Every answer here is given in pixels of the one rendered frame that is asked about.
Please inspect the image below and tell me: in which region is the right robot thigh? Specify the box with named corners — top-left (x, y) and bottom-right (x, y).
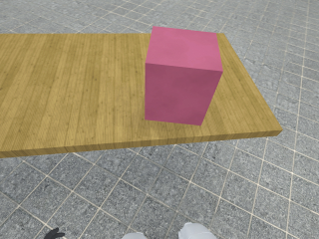
top-left (178, 223), bottom-right (217, 239)

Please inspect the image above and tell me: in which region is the table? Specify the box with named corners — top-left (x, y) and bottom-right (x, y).
top-left (0, 33), bottom-right (283, 158)

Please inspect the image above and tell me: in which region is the carton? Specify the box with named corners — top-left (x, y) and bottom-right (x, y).
top-left (145, 26), bottom-right (223, 125)

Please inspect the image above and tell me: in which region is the left robot hand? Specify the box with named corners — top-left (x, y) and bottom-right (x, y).
top-left (44, 227), bottom-right (66, 239)

